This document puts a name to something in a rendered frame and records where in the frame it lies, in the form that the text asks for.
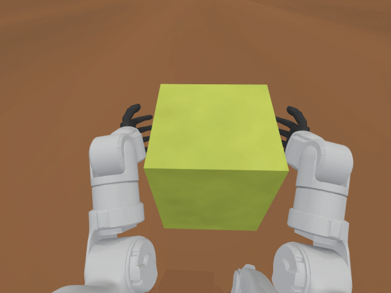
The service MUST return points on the robot left forearm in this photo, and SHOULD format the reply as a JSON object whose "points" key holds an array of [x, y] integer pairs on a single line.
{"points": [[115, 193]]}

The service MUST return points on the right robot upper arm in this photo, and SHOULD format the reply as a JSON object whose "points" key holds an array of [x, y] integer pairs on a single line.
{"points": [[303, 268]]}

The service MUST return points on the left robot upper arm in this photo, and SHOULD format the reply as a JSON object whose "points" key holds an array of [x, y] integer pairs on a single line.
{"points": [[118, 265]]}

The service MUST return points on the robot right hand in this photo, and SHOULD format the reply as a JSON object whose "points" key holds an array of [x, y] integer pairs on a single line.
{"points": [[302, 124]]}

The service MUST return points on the carton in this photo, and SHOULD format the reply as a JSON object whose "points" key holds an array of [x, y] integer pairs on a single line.
{"points": [[215, 159]]}

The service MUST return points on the robot left hand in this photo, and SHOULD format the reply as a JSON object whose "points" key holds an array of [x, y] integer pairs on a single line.
{"points": [[128, 121]]}

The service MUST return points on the robot right forearm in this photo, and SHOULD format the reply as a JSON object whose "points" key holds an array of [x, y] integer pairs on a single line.
{"points": [[324, 170]]}

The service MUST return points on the robot right thigh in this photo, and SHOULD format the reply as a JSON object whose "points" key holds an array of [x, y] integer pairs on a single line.
{"points": [[251, 281]]}

